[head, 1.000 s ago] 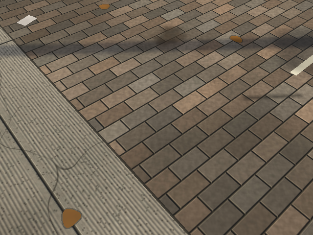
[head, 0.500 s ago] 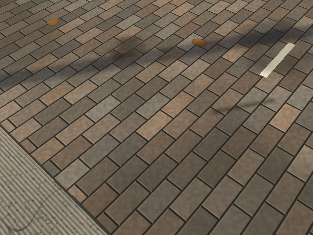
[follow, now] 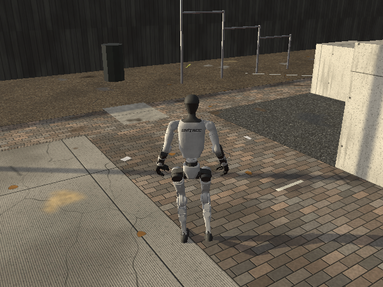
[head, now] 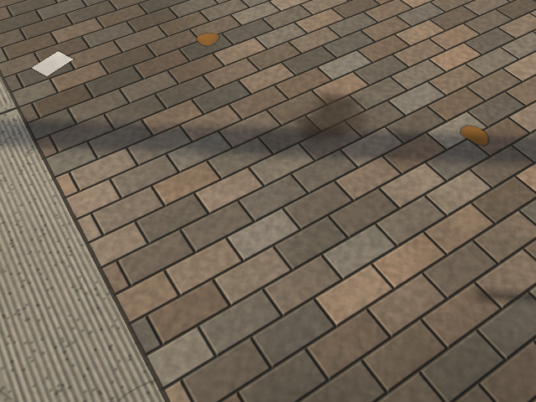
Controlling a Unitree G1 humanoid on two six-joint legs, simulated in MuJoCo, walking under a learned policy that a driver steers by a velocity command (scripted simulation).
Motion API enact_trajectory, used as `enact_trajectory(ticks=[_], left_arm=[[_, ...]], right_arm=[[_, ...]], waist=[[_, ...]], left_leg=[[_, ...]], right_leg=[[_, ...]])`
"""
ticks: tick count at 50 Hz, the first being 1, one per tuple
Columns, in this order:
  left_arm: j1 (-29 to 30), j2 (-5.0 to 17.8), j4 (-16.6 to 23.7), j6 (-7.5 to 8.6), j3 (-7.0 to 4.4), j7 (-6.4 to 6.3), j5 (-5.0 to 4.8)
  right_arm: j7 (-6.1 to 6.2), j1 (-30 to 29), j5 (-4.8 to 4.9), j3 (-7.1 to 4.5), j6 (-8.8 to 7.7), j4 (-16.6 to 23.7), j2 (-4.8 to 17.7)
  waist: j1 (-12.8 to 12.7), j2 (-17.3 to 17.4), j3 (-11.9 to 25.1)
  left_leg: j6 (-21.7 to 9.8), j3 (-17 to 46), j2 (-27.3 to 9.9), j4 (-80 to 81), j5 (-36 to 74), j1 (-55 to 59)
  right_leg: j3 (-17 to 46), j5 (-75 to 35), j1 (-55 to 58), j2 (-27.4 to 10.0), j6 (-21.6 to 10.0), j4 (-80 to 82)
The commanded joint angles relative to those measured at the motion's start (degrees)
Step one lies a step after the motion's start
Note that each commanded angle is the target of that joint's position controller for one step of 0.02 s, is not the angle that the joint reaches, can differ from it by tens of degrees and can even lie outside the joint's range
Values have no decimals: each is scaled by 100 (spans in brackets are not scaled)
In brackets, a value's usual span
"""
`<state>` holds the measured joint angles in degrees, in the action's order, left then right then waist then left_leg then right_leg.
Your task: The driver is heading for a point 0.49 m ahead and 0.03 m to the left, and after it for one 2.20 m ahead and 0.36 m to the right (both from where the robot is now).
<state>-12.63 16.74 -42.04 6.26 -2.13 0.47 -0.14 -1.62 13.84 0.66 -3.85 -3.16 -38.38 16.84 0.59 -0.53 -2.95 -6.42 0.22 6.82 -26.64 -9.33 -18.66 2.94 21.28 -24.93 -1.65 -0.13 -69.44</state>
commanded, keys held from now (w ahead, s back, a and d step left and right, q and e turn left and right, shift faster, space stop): w+q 0.40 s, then w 0.06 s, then w+e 0.54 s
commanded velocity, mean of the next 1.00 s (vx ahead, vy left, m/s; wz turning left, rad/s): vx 0.50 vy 0.00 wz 0.16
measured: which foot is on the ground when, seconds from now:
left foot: down 0.00-0.30, up 0.32-0.76, down 0.78-1.00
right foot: up 0.00-0.28, down 0.30-0.78, up 0.80-1.00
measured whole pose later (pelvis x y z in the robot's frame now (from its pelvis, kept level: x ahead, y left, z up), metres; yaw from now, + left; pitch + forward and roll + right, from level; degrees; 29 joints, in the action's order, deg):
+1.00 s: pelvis +0.51 +0.05 +0.01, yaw +6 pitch +1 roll +2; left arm -13.8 18.6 -43.1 1.7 -4.1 0.2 -1.6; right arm -0.6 16.4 -0.6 -3.8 -5.2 -43.4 15.0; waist 1.6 -3.1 -0.9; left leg -1.4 -6.5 0.6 -18.5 -11.3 -8.3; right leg 2.9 14.5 -35.4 -5.1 1.0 -61.7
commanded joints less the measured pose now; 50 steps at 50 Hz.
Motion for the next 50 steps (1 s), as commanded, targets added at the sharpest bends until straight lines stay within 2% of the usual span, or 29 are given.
enact_trajectory(ticks=[1, 3, 6, 9, 12, 14, 15, 16, 17, 18, 19, 20, 21, 23, 26, 28, 31, 34, 36, 37, 38, 39, 40, 41, 42, 43, 44, 46, 50], left_arm=[[-52, 663, 487, 30, -182, -6, 112], [175, 486, 570, -51, -107, -34, 120], [883, 285, 715, -48, -8, -21, 109], [1290, 419, 828, 1, -55, 27, -6], [1199, 680, 832, 69, -188, 61, -47], [571, 811, 678, 122, -308, 42, -42], [-77, 1017, 613, 157, -397, 4, 46], [-741, 1485, 544, 132, -504, -34, 174], [-1030, 1457, 356, 59, -530, 32, 72], [-720, 958, 484, 34, -406, 25, 22], [-473, 760, 509, -17, -342, -2, 32], [-250, 631, 492, -42, -290, -9, 69], [-164, 505, 428, -41, -245, -14, 99], [-177, 429, 297, 4, -228, -3, 88], [-333, 624, 59, 36, -273, 33, -4], [-320, 749, 3, -18, -297, 29, -67], [-558, 950, -130, -102, -339, 14, -134], [-881, 1040, -284, -186, -362, -4, -185], [-877, 1083, -333, -245, -378, -34, -198], [-841, 1048, -339, -262, -362, -46, -192], [-859, 863, -330, -252, -298, -43, -150], [-758, 447, -139, -225, -142, -35, -11], [-1370, -2, 21, -146, -7, -55, -102], [-1179, 590, -67, -135, -157, -70, -230], [-799, 805, 23, -148, -239, -63, -269], [-631, 747, 30, -182, -245, -75, -222], [-524, 687, 53, -225, -261, -69, -161], [-572, 462, 64, -350, -247, -37, -170], [-189, 249, 295, -466, -196, 4, -110]], right_arm=[[90, -76, -14, -171, -88, 432, 663], [159, -22, 1, -219, -84, 374, 839], [241, 168, 56, -263, -11, 264, 968], [250, 516, 83, -274, 53, 126, 990], [267, 543, 96, -266, 80, 106, 907], [257, 418, 63, -228, 95, 154, 753], [232, 437, 23, -118, 75, 215, 444], [227, 1018, 43, 19, 41, 339, 8], [230, 1281, 174, 23, 10, 423, 274], [246, 933, 199, -107, 40, 321, 787], [248, 439, 121, -149, 76, 400, 906], [242, 208, 50, -153, 89, 459, 839], [221, 118, 31, -158, 95, 489, 728], [179, 229, 81, -102, 120, 456, 455], [166, -93, -23, 14, 85, 557, 202], [119, -434, -67, 88, -13, 600, 119], [36, -1007, -17, 133, -135, 657, 93], [-20, -1354, 50, 83, -211, 758, 258], [-29, -1178, 62, 6, -259, 724, 421], [-3, -820, 44, -67, -267, 609, 533], [57, -190, -9, -191, -266, 438, 764], [139, 781, -142, -310, -245, 339, 1181], [129, 1039, -192, -373, -163, 245, 1518], [110, 991, -131, -260, -158, 216, 1006], [110, 707, -66, -167, -171, 195, 737], [96, 364, -73, -102, -186, 188, 547], [77, 103, -90, -58, -201, 156, 371], [80, -162, -137, -66, -271, 77, 292], [144, -168, -131, -179, -352, -147, 526]], waist=[[-188, 84, 443], [-159, 148, 297], [144, 395, 276], [350, 543, 365], [204, 721, 414], [-178, 804, 556], [-489, 546, 1087], [-424, -761, 1950], [-357, -1925, 2102], [-497, -1069, 1346], [-520, -640, 823], [-425, -410, 495], [-325, -470, 325], [-198, -635, 270], [-140, -439, 160], [-215, -357, 142], [-421, -360, 93], [-478, -452, 97], [-249, -524, 181], [-13, -491, 357], [290, -392, 765], [717, 258, 1623], [454, 1773, 2245], [586, 1255, 1840], [532, 1026, 1156], [368, 793, 839], [227, 773, 547], [-14, 796, 318], [-77, 467, 95]], left_leg=[[-1263, 2066, -1596, 1343, 1562, 1000], [-1180, 1661, -1414, 1403, 1768, 442], [-788, 1240, -989, 1248, 1164, 8], [-591, 1598, -1094, 1005, 496, 221], [-434, 2207, -1356, 486, 50, 736], [-232, 2283, -1230, -91, 165, 701], [-23, 1974, -925, -1186, 23, 374], [384, 1191, -190, -3126, -1639, -1135], [527, 940, -278, -4435, -2556, -2466], [588, 1057, -593, -4939, -2021, -2804], [613, 824, -775, -4982, -1561, -2781], [624, 769, -942, -4758, -1219, -2598], [612, 781, -1083, -4495, -995, -2388], [604, 683, -1154, -4126, -858, -2018], [647, 490, -1202, -3128, -686, -2083], [686, 311, -1234, -2225, -148, -1915], [788, 116, -1004, -1095, 533, -1309], [747, 156, -860, -513, 642, -964], [605, 173, -807, -126, 559, -425], [488, 106, -750, 95, 574, 243], [324, 171, -860, 137, 541, 1294], [-59, 1261, -1989, -10, 489, 2812], [-826, 3454, -3181, 525, -668, 4039], [-835, 3748, -3030, 868, -1544, 3646], [-655, 2933, -2840, 962, -1430, 3093], [-540, 2335, -2584, 1104, -926, 2522], [-500, 1874, -2396, 1284, -463, 2042], [-444, 1202, -2237, 1615, 214, 1393], [-516, 324, -2267, 1889, 1081, 1222]], right_leg=[[175, -243, -1101, -377, 237, 652], [0, -606, -943, -329, 448, 1463], [-129, -2044, -363, -40, 535, 2948], [-16, -2561, -47, 181, 501, 3673], [221, -2066, 115, 145, 278, 4003], [105, -1775, 932, 131, 4, 4277], [526, -1556, 2024, -390, -290, 4260], [2492, -726, 3977, -1720, -1002, 4512], [4579, 1020, 4392, -2373, -1498, 5156], [4047, 1642, 3809, -2134, -1289, 5359], [3077, 1017, 3158, -1893, -1067, 5336], [2362, 183, 2549, -1629, -988, 5411], [1881, -379, 2158, -1396, -955, 5526], [1302, -914, 1794, -1180, -1001, 5769], [1022, -1665, 1742, -1194, -1297, 6003], [770, -2003, 1736, -1087, -1312, 6049], [505, -2201, 1592, -936, -1202, 5965], [755, -2088, 1820, -1105, -1099, 5741], [906, -2063, 1881, -1179, -946, 5449], [813, -2359, 1754, -1055, -819, 5078], [583, -2618, 1447, -734, -640, 4247], [270, -1396, 469, -326, -378, 2516], [-66, 1153, -1330, 299, -101, 772], [392, 1132, -1915, 62, -72, -12], [380, 634, -2156, -136, -99, -181], [294, 201, -1994, -314, -64, -101], [295, -96, -1866, -434, -25, 103], [293, -434, -1423, -573, 44, 312], [278, -1137, -1574, -616, 180, 1074]])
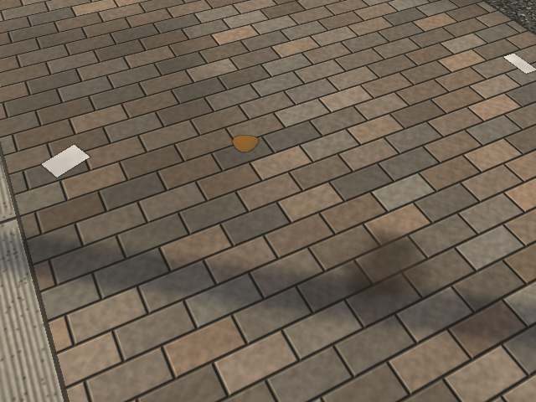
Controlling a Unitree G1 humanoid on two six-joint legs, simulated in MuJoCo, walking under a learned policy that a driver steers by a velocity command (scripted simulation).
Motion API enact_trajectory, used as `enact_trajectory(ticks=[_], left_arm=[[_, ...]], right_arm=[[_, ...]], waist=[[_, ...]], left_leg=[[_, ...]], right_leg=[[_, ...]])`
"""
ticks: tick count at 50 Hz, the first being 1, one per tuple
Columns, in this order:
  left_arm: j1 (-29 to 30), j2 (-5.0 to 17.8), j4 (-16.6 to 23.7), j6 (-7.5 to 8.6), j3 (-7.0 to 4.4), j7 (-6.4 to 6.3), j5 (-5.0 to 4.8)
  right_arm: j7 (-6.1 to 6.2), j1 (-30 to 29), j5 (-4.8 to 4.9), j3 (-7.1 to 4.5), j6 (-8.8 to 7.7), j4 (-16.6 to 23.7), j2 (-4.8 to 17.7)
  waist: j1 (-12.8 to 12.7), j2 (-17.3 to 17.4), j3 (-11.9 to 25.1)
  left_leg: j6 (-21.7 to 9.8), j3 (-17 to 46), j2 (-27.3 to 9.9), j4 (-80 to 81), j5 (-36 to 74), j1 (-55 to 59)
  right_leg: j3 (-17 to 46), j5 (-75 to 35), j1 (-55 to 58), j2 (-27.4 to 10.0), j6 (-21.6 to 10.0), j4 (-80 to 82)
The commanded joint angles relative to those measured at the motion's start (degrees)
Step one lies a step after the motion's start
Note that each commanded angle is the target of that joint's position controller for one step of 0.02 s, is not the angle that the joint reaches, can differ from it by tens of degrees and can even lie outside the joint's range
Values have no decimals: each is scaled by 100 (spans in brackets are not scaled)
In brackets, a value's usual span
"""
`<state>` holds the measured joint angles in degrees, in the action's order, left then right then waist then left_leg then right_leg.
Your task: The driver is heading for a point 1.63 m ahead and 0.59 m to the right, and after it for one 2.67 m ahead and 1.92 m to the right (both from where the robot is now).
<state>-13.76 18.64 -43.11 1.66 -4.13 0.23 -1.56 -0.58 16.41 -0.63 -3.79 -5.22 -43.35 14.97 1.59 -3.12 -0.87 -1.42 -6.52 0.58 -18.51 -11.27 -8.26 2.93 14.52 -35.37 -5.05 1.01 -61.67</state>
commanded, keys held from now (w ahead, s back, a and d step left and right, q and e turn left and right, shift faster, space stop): w+e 0.86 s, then w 0.12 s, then w+q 0.02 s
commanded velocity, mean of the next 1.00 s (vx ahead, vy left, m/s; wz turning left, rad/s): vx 0.50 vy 0.00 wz -0.55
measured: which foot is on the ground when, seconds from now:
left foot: down 0.00-0.28, up 0.30-0.74, down 0.76-1.00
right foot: up 0.00-0.24, down 0.26-0.78, up 0.80-1.00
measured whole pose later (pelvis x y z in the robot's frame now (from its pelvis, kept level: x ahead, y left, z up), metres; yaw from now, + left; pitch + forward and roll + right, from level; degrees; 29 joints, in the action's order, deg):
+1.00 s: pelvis +0.53 -0.13 +0.00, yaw -34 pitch +1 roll +2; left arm -13.6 18.1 -38.2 1.1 -4.0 -0.3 -1.1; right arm -0.9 16.9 -0.3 -3.4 -5.8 -46.2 15.1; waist 2.6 -3.0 -1.4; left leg -2.0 -3.9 1.8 -19.3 -11.2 -9.1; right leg 4.7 16.0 -34.5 -3.1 -0.2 -60.2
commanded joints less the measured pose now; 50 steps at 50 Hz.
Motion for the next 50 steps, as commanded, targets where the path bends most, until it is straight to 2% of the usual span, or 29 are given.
enact_trajectory(ticks=[1, 5, 9, 11, 12, 13, 14, 15, 16, 17, 18, 19, 20, 21, 24, 28, 32, 35, 36, 37, 38, 39, 40, 41, 42, 43, 44, 46, 50], left_arm=[[49, 26, 447, -1, 24, 63, 36], [774, -31, 698, 33, 86, 217, 42], [1235, 128, 987, -3, 41, 313, 45], [993, 311, 1029, -38, -62, 321, 69], [379, 490, 898, -58, -182, 304, 61], [-606, 838, 615, -93, -386, 230, 35], [-1234, 1458, 492, -150, -569, 98, -12], [-884, 1742, 735, -53, -529, 128, -13], [-873, 1188, 796, 47, -366, 193, 11], [-748, 953, 737, 122, -291, 197, 49], [-396, 818, 752, 156, -246, 190, 53], [-75, 616, 813, 170, -185, 164, 86], [100, 558, 908, 172, -155, 135, 147], [157, 561, 931, 185, -161, 111, 156], [-37, 686, 818, 217, -197, 3, 109], [-361, 743, 651, 164, -219, -100, 52], [-701, 767, 469, 108, -242, -127, 0], [-710, 729, 431, 52, -250, -154, 10], [-655, 716, 440, 30, -255, -154, 18], [-586, 592, 469, 17, -214, -146, 26], [-561, 295, 537, 31, -103, -118, 69], [-1097, -67, 660, 62, 8, -120, 44], [-1406, 136, 749, 102, 28, -133, -74], [-1036, 664, 644, 84, -99, -139, -100], [-546, 782, 714, 48, -142, -136, -37], [-314, 708, 772, 33, -148, -126, 25], [-215, 595, 801, 26, -153, -101, 55], [-322, 291, 784, 0, -94, -56, 8], [113, 54, 927, 35, 19, -28, 102]], right_arm=[[58, -410, -1, -203, -138, 304, 769], [113, -231, 65, -279, -74, 136, 1027], [112, -6, 198, -365, 48, -52, 1238], [129, -32, 248, -416, 128, -70, 1423], [136, -97, 281, -422, 182, -62, 1461], [155, -41, 258, -354, 200, -43, 1310], [159, 192, 37, -193, 164, 140, 853], [113, 355, -11, -5, -9, 409, 426], [44, -267, 194, -122, -163, 474, 992], [17, -573, 310, -117, -247, 576, 1031], [69, -588, 199, -100, -282, 526, 950], [112, -531, 58, -142, -256, 462, 1003], [102, -428, 27, -159, -192, 438, 1007], [97, -382, 0, -158, -133, 427, 961], [108, -655, -46, -96, -20, 494, 749], [49, -1519, -4, 12, -52, 687, 528], [-63, -2025, 96, 4, -145, 839, 634], [-111, -1877, 113, -78, -214, 827, 829], [-102, -1642, 121, -116, -238, 774, 883], [-69, -1168, 102, -184, -262, 645, 968], [-25, -482, 9, -268, -291, 557, 1180], [18, 256, -96, -376, -262, 484, 1644], [-47, 506, 24, -382, -186, 300, 1567], [-39, 202, 89, -249, -158, 410, 1046], [-11, -68, 68, -182, -104, 448, 839], [-1, -305, 31, -130, -75, 434, 723], [4, -393, -4, -84, -76, 374, 607], [-11, -378, -8, -70, -122, 255, 572], [-34, -226, 74, -138, -168, 4, 845]], waist=[[-148, 693, -132], [93, 585, -303], [155, 581, -431], [-80, 735, -132], [-463, 716, 233], [-928, 560, 757], [-959, -541, 1214], [-471, -1358, 2025], [-860, -479, 1889], [-775, -319, 1158], [-495, 174, 706], [-281, 128, 528], [-126, -18, 462], [-72, -35, 453], [-101, 92, 269], [-429, -86, 58], [-605, -151, -36], [-464, -329, 11], [-331, -429, 61], [-74, -421, 260], [258, -161, 886], [237, 1046, 1780], [138, 2250, 1950], [260, 1421, 1150], [280, 995, 593], [178, 785, 230], [77, 823, 51], [-51, 970, 8], [-60, 717, -82]], left_leg=[[-980, 770, -1593, 1092, 1338, 201], [-807, 116, -1565, 1104, 1373, 325], [-618, -172, -1768, 752, 1776, 979], [-488, -378, -1745, -50, 3559, 1182], [-376, -551, -1616, -982, 4339, 1076], [-172, -703, -1366, -2310, 4236, 440], [180, -767, -906, -4387, 1382, -1435], [402, 438, 192, -5962, -2314, -3164], [272, 1225, -111, -6206, -2046, -3754], [127, 1127, -317, -5941, -1564, -3947], [100, 1128, -565, -5413, -1123, -3679], [122, 1161, -732, -4933, -839, -3266], [156, 1187, -793, -4757, -644, -2922], [229, 1149, -772, -4579, -537, -2775], [471, 1022, -646, -3763, 17, -2776], [578, 1013, -338, -2040, 1387, -2498], [495, 1110, -133, -1231, 1621, -2145], [306, 1208, -86, -940, 1010, -1843], [208, 1143, -64, -861, 777, -1531], [61, 1031, -50, -615, 795, -839], [-240, 1455, -595, -713, 676, 424], [-931, 3338, -1876, -602, -15, 2485], [-1407, 5321, -2555, 6, -1564, 2963], [-1184, 4803, -2340, 208, -2235, 2320], [-951, 3873, -2093, 241, -1744, 1626], [-869, 3210, -1839, 373, -1030, 991], [-826, 2761, -1620, 506, -519, 571], [-865, 2192, -1407, 761, -1, 159], [-1134, 1643, -1444, 1039, 908, 184]], right_leg=[[237, -778, -483, -270, 57, 640], [-121, -1549, -164, -156, -92, 1853], [-384, -1029, -147, -29, -393, 2389], [-732, -439, 487, 332, -631, 2458], [-924, -399, 1334, 618, -794, 2638], [-906, -624, 2822, 892, -1007, 2836], [1018, -533, 4568, -216, -1538, 3055], [4297, 786, 5639, -1330, -2531, 4170], [4192, 1057, 5525, -1355, -2257, 4613], [3405, 756, 4872, -1176, -2038, 4593], [2771, 140, 4026, -918, -1844, 4563], [2292, -498, 3402, -715, -1726, 4594], [2094, -857, 2981, -583, -1716, 4714], [1989, -1172, 2766, -525, -1765, 4810], [1512, -1734, 2346, -342, -1776, 4919], [1234, -1155, 2156, -29, -1448, 4862], [1631, -740, 2353, -170, -1349, 4577], [2105, -807, 2768, -319, -1235, 4085], [2197, -957, 2793, -308, -1175, 3891], [2123, -1188, 2705, -107, -1043, 3489], [1804, -1067, 2302, 208, -847, 2357], [1013, 542, 697, 965, -416, 453], [753, 2050, -662, 941, -265, -779], [862, 1568, -1038, 586, -204, -1254], [628, 1101, -1014, 396, -174, -1282], [549, 758, -854, 232, -150, -1068], [552, 525, -650, 92, -160, -798], [441, 357, -280, 19, -164, -475], [324, -255, -451, -42, -85, 674]])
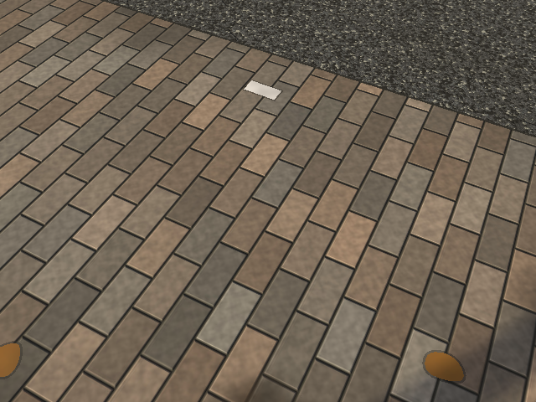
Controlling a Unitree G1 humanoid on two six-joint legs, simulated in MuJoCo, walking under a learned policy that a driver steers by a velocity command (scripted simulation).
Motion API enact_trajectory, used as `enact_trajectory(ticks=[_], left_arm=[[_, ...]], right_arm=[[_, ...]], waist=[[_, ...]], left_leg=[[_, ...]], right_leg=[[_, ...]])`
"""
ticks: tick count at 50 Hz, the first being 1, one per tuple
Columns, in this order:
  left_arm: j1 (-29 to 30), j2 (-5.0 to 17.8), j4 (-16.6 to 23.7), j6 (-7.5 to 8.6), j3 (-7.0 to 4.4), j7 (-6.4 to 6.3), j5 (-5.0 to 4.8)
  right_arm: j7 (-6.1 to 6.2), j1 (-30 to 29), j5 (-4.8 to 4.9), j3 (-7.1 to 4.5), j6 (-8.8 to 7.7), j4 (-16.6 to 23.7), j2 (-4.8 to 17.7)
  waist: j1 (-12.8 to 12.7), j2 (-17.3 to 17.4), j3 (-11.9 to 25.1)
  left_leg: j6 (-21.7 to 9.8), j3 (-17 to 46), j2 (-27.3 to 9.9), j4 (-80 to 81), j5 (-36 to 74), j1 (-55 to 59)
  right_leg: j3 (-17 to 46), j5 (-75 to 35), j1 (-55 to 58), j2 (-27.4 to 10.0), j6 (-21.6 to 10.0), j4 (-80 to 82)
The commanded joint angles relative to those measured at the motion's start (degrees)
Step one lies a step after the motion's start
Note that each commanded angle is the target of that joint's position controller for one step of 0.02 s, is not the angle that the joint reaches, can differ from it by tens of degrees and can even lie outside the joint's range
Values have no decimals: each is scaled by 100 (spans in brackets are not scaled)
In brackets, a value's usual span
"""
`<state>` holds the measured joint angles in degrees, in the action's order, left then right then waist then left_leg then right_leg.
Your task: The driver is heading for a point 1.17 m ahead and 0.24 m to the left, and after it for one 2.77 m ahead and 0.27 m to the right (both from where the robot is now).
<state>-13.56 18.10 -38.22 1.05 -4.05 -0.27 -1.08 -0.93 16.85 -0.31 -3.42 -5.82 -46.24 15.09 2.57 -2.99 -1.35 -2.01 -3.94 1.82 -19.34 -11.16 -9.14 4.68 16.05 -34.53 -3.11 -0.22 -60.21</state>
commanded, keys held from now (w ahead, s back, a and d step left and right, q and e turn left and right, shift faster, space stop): w+q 0.88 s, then w+e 0.12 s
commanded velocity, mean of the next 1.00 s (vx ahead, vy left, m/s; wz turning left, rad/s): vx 0.50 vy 0.00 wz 0.36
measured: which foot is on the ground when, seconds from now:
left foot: down 0.00-0.24, up 0.26-0.74, down 0.76-1.00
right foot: up 0.00-0.22, down 0.24-0.74, up 0.76-1.00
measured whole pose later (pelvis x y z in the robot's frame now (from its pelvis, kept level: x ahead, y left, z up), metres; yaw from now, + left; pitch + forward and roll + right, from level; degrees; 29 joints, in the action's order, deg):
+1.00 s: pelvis +0.51 +0.09 +0.00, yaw +27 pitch +1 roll +0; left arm -7.6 17.7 -42.4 5.2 -3.5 0.1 0.1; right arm -0.9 17.1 -0.1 -3.1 -3.1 -42.2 15.4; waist 2.1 -2.0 -2.7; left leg -5.9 1.7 5.9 -19.1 -9.4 -10.4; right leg 2.8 10.4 -37.1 -6.9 2.1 -55.6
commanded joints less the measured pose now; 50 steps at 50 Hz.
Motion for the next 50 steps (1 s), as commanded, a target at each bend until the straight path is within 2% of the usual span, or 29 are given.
enact_trajectory(ticks=[1, 4, 7, 9, 11, 12, 13, 14, 15, 16, 17, 19, 21, 23, 27, 30, 33, 35, 36, 37, 38, 39, 40, 41, 42, 43, 44, 47, 50], left_arm=[[251, 73, 475, 137, 41, 50, 86], [924, -38, 594, 283, 121, 144, 76], [1360, 82, 718, 363, 94, 218, 5], [1319, 253, 730, 409, 29, 241, -15], [550, 519, 500, 435, -125, 194, 17], [-255, 802, 315, 431, -257, 129, 91], [-1116, 1270, 234, 380, -366, 42, 227], [-1173, 1322, 196, 335, -346, 78, 240], [-940, 791, 175, 338, -210, 94, 155], [-631, 555, 150, 353, -128, 99, 85], [-281, 406, 128, 374, -81, 117, 106], [124, 189, 56, 450, -43, 137, 167], [234, 225, -57, 541, -89, 114, 172], [219, 327, -179, 577, -139, 70, 188], [102, 561, -357, 535, -213, -5, 168], [-140, 740, -513, 468, -275, -35, 91], [-296, 874, -654, 356, -334, -37, -11], [-251, 1051, -669, 272, -381, -54, -58], [-198, 1115, -659, 218, -395, -64, -87], [-144, 1047, -635, 180, -357, -77, -105], [-293, 784, -541, 209, -242, -97, 54], [-817, -47, -207, 361, 28, -23, 251], [-142, 467, -177, 563, -34, 42, 27], [361, 724, -16, 663, -103, 73, -168], [409, 636, -31, 718, -73, 31, -88], [373, 652, -104, 718, -101, -15, 78], [245, 680, -140, 663, -132, -13, 130], [-28, 444, -322, 458, -83, 30, 144], [456, 271, -218, 388, 2, 43, 117]], right_arm=[[-1, -265, 81, -173, -81, 252, 878], [17, -28, 173, -188, 19, 126, 1036], [34, 374, 214, -217, 107, -41, 1189], [60, 434, 235, -234, 170, -108, 1247], [87, 364, 235, -212, 215, -130, 1219], [84, 361, 173, -124, 199, -87, 987], [88, 451, 9, 47, 161, 136, 444], [94, 961, 168, 111, 83, 193, 294], [97, 660, 298, -57, 90, 142, 881], [88, 310, 308, -100, 99, 230, 974], [108, 152, 250, -105, 128, 222, 889], [93, 198, 209, -123, 255, 200, 708], [79, 143, 212, -91, 366, 264, 493], [76, -96, 182, -88, 421, 392, 450], [-64, -704, 157, -15, 388, 605, 340], [-166, -1266, 148, 19, 388, 841, 343], [-240, -1575, 144, -12, 410, 1061, 461], [-256, -1389, 131, -101, 440, 1125, 627], [-244, -908, 141, -202, 461, 1042, 788], [-190, -10, 165, -381, 482, 807, 1070], [-69, 907, 198, -593, 548, 591, 1598], [-53, 593, 228, -634, 480, 690, 2189], [-97, 698, 187, -478, 377, 883, 1654], [-116, 511, 134, -385, 283, 825, 1344], [-108, 199, 142, -339, 239, 849, 1204], [-86, -174, 130, -281, 238, 912, 1008], [-54, -379, 51, -230, 232, 1015, 888], [13, -405, 16, -175, 168, 950, 792], [77, -168, 19, -177, 126, 750, 900]], waist=[[-149, 669, -44], [87, 645, -158], [195, 720, -180], [47, 834, -131], [-461, 815, 288], [-847, 705, 890], [-1064, -306, 1847], [-830, -1512, 2376], [-883, -836, 1606], [-797, -664, 932], [-617, -369, 630], [-319, -432, 255], [-201, -304, 120], [-183, -130, -26], [-361, 1, -198], [-555, 103, -370], [-582, 80, -436], [-375, -79, -158], [-74, -122, 167], [421, -6, 638], [736, 654, 1161], [-58, 2059, 1673], [429, 1221, 2132], [453, 929, 1297], [206, 507, 872], [-30, 403, 580], [-228, 547, 516], [-355, 553, 455], [-170, 588, 187]], left_leg=[[-1071, 1258, -1499, 1142, 1081, 284], [-960, 936, -1280, 1088, 1339, 136], [-893, 1128, -1449, 881, 1316, 364], [-776, 1327, -1589, 635, 1339, 565], [-550, 1162, -1381, -234, 2168, 392], [-341, 930, -1057, -1353, 1979, -169], [-3, 537, -477, -3347, 60, -1677], [114, 840, -55, -4653, -2374, -2922], [126, 1122, -369, -5227, -2077, -3417], [94, 1008, -572, -5213, -1564, -3559], [119, 939, -749, -5063, -1130, -3367], [178, 983, -965, -4768, -605, -2895], [258, 957, -1003, -4635, -342, -2817], [325, 1005, -1017, -4249, 28, -3027], [286, 763, -934, -2866, 1132, -2892], [148, 512, -867, -2191, 1265, -2852], [-81, 301, -753, -1832, 777, -2889], [-307, -39, -411, -1776, 190, -2323], [-453, -228, -147, -1720, -8, -1635], [-656, -302, 154, -1410, 233, -345], [-989, 829, -414, -1260, 309, 1392], [-2103, 4223, -1798, -502, -945, 2996], [-2126, 5153, -2067, 320, -1654, 3121], [-1840, 4382, -1945, 423, -1246, 2572], [-1653, 3730, -1711, 367, -660, 1786], [-1515, 3156, -1482, 376, 43, 1040], [-1472, 2848, -1329, 475, 537, 560], [-1466, 2029, -1224, 728, 1733, 21], [-1248, 1375, -1061, 907, 2038, -45]], right_leg=[[6, -710, -472, -280, 48, 941], [-303, -1404, 43, -131, 107, 2117], [-330, -1500, 375, 50, 109, 2731], [-268, -1276, 694, 111, -4, 3064], [-409, -1209, 2037, 268, -237, 3462], [-180, -1294, 3379, -53, -448, 3335], [1376, -1108, 5196, -1439, -874, 3213], [3444, 12, 5676, -2222, -1490, 3984], [3060, 608, 5113, -1974, -1340, 4188], [2176, 447, 4451, -1753, -1168, 4315], [1662, 54, 3847, -1507, -1066, 4502], [831, -728, 3021, -1225, -1003, 4896], [340, -1344, 2729, -1234, -1080, 5140], [-65, -1689, 2716, -1250, -1109, 5265], [-862, -1876, 2824, -1128, -992, 5357], [-1171, -1871, 3146, -1256, -907, 5338], [-1372, -2332, 3721, -1402, -768, 5000], [-1557, -4089, 3942, -1393, -639, 4270], [-1677, -4957, 3904, -1311, -551, 3482], [-1857, -5091, 3464, -1082, -364, 2266], [-1888, -3290, 2056, -811, -61, 448], [-1165, 1762, -423, 404, 286, -1457], [43, 1826, -988, 376, 163, -1926], [23, 1240, -1391, 140, 15, -1781], [22, 743, -1173, -111, -54, -1314], [30, 441, -768, -280, -19, -808], [88, 218, -353, -385, 8, -564], [-160, -271, -15, -454, 211, 3], [-247, -1349, -235, -483, 302, 951]])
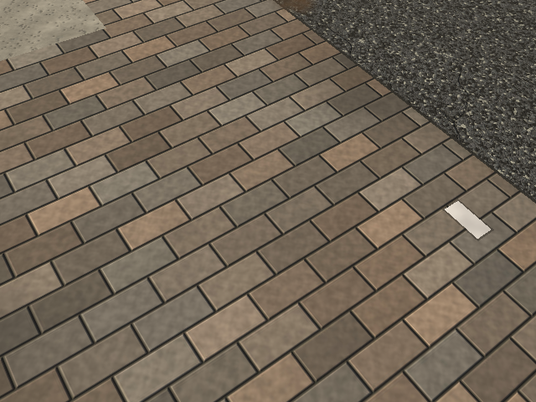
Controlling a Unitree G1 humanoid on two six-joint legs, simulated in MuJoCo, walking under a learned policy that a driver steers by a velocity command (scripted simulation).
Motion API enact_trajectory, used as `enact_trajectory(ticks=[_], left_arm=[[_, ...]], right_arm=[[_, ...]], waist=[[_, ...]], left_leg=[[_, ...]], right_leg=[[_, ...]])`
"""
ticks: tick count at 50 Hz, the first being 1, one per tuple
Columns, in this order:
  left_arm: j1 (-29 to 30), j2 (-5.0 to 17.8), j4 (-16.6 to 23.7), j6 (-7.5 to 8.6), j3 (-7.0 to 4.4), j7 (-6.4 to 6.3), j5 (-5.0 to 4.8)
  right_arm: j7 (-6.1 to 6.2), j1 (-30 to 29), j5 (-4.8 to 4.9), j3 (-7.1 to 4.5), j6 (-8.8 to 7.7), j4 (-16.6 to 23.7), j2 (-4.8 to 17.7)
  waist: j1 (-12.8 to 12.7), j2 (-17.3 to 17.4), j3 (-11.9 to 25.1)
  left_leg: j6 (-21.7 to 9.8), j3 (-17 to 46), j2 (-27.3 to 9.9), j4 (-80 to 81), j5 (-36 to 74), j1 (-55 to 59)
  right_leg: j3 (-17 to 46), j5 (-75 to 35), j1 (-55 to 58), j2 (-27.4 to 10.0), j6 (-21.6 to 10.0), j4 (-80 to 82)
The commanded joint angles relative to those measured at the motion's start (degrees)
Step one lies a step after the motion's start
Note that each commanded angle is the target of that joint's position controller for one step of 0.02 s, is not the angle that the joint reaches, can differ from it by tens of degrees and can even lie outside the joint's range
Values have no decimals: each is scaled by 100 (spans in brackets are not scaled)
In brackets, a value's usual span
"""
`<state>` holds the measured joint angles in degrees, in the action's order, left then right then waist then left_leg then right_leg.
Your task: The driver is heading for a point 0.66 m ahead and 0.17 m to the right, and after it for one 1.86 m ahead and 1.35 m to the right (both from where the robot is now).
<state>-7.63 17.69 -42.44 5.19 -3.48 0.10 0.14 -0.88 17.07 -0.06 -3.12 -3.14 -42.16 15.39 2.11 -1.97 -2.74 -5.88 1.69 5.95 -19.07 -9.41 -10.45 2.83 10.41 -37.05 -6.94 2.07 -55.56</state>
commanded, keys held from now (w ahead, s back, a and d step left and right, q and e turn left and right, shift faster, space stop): w+e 0.80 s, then w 0.02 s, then w+e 0.18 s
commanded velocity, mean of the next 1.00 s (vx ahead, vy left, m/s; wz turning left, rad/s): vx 0.50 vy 0.00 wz -0.42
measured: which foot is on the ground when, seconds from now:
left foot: down 0.00-0.32, up 0.34-0.74, down 0.76-1.00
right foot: up 0.00-0.28, down 0.30-0.76, up 0.78-1.00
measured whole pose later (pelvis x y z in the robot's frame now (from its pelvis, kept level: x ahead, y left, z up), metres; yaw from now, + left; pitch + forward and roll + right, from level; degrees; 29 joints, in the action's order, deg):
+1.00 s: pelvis +0.59 -0.10 +0.00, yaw -31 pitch +1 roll +1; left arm -13.2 18.4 -37.9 0.8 -4.1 0.3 -1.3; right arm -0.2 17.5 -0.5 -3.3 -5.5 -44.2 15.2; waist 2.7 -3.1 -1.0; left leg -1.5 -4.6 1.0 -19.8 -11.7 -9.4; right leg 3.5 15.8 -35.6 -3.5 0.5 -61.5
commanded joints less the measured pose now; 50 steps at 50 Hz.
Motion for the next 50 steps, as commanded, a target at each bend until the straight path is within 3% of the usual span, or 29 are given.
enact_trajectory(ticks=[1, 5, 10, 12, 13, 14, 15, 16, 17, 18, 19, 20, 21, 23, 25, 29, 33, 35, 37, 38, 39, 40, 41, 42, 43, 44, 46, 50], left_arm=[[3, 285, 221, -17, -36, 27, -28], [609, 211, 349, 28, 31, 142, -127], [981, 230, 583, 53, 50, 336, -148], [758, 305, 603, 51, 16, 394, -119], [453, 430, 555, 29, -47, 388, -97], [-167, 645, 425, 7, -166, 363, -83], [-1009, 937, 270, -16, -308, 301, -88], [-1709, 1567, 233, -52, -478, 230, -62], [-1792, 1282, 196, -44, -393, 227, -175], [-1692, 923, 199, -68, -285, 192, -164], [-1359, 808, 288, -84, -251, 160, -125], [-1012, 714, 357, -100, -209, 151, -103], [-773, 593, 435, -94, -163, 131, -61], [-552, 594, 550, -115, -159, 91, -38], [-559, 725, 547, -110, -199, 31, -63], [-869, 903, 426, -180, -272, -74, -139], [-1248, 854, 283, -274, -275, -106, -195], [-1218, 835, 295, -303, -282, -118, -168], [-1118, 636, 354, -319, -225, -101, -127], [-1127, 285, 440, -293, -96, -70, -67], [-1881, -113, 605, -228, 32, -63, -169], [-1929, 376, 555, -207, -22, -71, -248], [-1402, 752, 537, -227, -125, -78, -229], [-1011, 771, 613, -255, -147, -87, -166], [-773, 715, 692, -255, -159, -73, -109], [-745, 635, 725, -271, -175, -39, -128], [-803, 413, 745, -335, -146, 6, -186], [-414, 199, 932, -394, -75, 43, -123]], right_arm=[[83, -151, -6, -193, -146, 298, 866], [92, 97, -16, -190, -185, 55, 975], [110, 320, -1, -225, -66, -245, 1006], [163, 198, 9, -253, 3, -233, 1096], [203, 137, 4, -271, 42, -202, 1169], [245, 42, -2, -269, 101, -160, 1204], [297, -41, -6, -235, 118, -88, 1170], [262, 495, -122, -74, -7, 138, 723], [154, 526, -146, 58, -187, 127, 454], [37, 0, 94, -47, -358, 256, 912], [-5, -470, 201, -30, -455, 434, 941], [6, -651, 97, -29, -494, 480, 898], [41, -645, -31, -79, -466, 479, 941], [58, -386, -91, -80, -358, 478, 836], [93, -418, -102, -33, -269, 509, 694], [86, -1304, -87, 77, -285, 713, 445], [23, -1681, 41, -6, -354, 839, 650], [1, -1542, 61, -87, -398, 819, 803], [35, -828, 31, -208, -446, 649, 969], [84, -94, -74, -295, -468, 595, 1240], [95, 491, -159, -424, -387, 436, 1747], [53, 583, -9, -380, -343, 377, 1411], [62, 360, 7, -272, -328, 434, 1001], [70, 81, -39, -217, -292, 453, 861], [71, -124, -66, -171, -269, 423, 733], [85, -235, -94, -132, -272, 393, 632], [84, -283, -56, -133, -304, 315, 580], [90, -218, -31, -243, -333, 109, 873]], waist=[[-51, 510, 272], [256, 501, -20], [345, 400, -217], [152, 544, 16], [-21, 687, 306], [-377, 711, 706], [-838, 549, 1184], [-762, -575, 2047], [-711, -1105, 2608], [-923, -618, 2047], [-857, -204, 1347], [-621, 264, 774], [-416, 258, 538], [-151, -11, 422], [-106, -66, 334], [-474, -162, 263], [-598, -285, 347], [-456, -412, 376], [-42, -444, 640], [293, 11, 1308], [74, 1695, 2093], [145, 1863, 1990], [317, 1170, 1246], [273, 764, 794], [191, 670, 457], [61, 804, 316], [-43, 928, 249], [-37, 676, 141]], left_leg=[[-747, 614, -1392, 925, 1750, 97], [-548, 286, -1501, 1168, 1059, 333], [-462, 40, -1941, 754, 1940, 1637], [-327, -142, -1960, 211, 3558, 1900], [-248, -232, -1920, -273, 4707, 1971], [-130, -399, -1786, -1164, 5517, 1862], [87, -573, -1607, -2439, 5102, 1044], [496, -690, -919, -4706, 2410, -1218], [684, 106, 12, -5938, -2205, -2781], [546, 643, -425, -6175, -1968, -3424], [461, 543, -698, -5841, -1519, -3544], [468, 452, -892, -5229, -1246, -3373], [526, 432, -1050, -4758, -1044, -2997], [707, 355, -1115, -4292, -944, -2552], [917, 173, -1084, -3668, -685, -2389], [1079, 44, -754, -1851, 1104, -1736], [998, 293, -592, -1055, 1296, -1486], [830, 377, -615, -915, 852, -1311], [530, 279, -693, -622, 619, -255], [172, 995, -1497, -686, 251, 1014], [-764, 3433, -2831, -311, -814, 2929], [-919, 4591, -3125, 82, -2235, 2957], [-670, 3807, -2792, 215, -2362, 2328], [-476, 2924, -2542, 220, -1613, 1694], [-423, 2318, -2301, 331, -863, 1156], [-364, 1847, -2133, 461, -377, 805], [-381, 1257, -1993, 710, 81, 500], [-557, 558, -2152, 992, 893, 541]], right_leg=[[-99, -1207, 55, -66, 45, 864], [-221, -2193, 204, 124, -115, 1942], [-192, -1359, -425, 359, -439, 2443], [-437, -782, -51, 596, -624, 2480], [-635, -487, 427, 805, -730, 2402], [-795, -407, 1254, 1042, -874, 2459], [-433, -785, 2703, 921, -1129, 2610], [1917, -721, 5111, -519, -2065, 2464], [4368, 128, 6175, -1254, -2703, 3456], [3844, 809, 5919, -1058, -2343, 3702], [3136, 750, 5107, -870, -2114, 3810], [2639, 260, 4161, -663, -1990, 3962], [2289, -308, 3520, -474, -1929, 4094], [1969, -939, 2823, -255, -1978, 4296], [1546, -1438, 2301, -107, -1974, 4359], [1064, -1039, 1790, 340, -1564, 4239], [1649, -408, 2346, 144, -1369, 3776], [2015, -321, 2664, -10, -1260, 3399], [1983, -495, 2549, 226, -1021, 2682], [1579, -74, 2052, 556, -817, 1317], [708, 2006, 181, 1385, -417, -624], [705, 2318, -743, 964, -326, -1611], [742, 1769, -929, 754, -289, -1900], [541, 1345, -834, 572, -254, -1868], [515, 1058, -725, 434, -237, -1609], [499, 871, -505, 289, -236, -1403], [345, 753, -270, 192, -214, -1104], [274, 149, -530, 69, -102, -263]])
Keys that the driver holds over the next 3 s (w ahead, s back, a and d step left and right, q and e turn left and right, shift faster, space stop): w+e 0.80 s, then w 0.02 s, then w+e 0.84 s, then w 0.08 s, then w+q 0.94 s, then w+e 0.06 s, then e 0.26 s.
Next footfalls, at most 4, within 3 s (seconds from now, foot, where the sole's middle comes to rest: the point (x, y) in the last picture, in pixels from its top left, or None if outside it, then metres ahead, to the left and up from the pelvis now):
0.30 right None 0.35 -0.16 -0.78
0.76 left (265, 324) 0.67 -0.02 -0.78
1.28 right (398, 289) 0.76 -0.39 -0.78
1.74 left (400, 196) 1.10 -0.47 -0.78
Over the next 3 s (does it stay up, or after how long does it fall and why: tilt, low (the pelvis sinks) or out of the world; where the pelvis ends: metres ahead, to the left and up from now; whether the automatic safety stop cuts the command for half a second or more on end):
stays up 1.36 -0.81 0.00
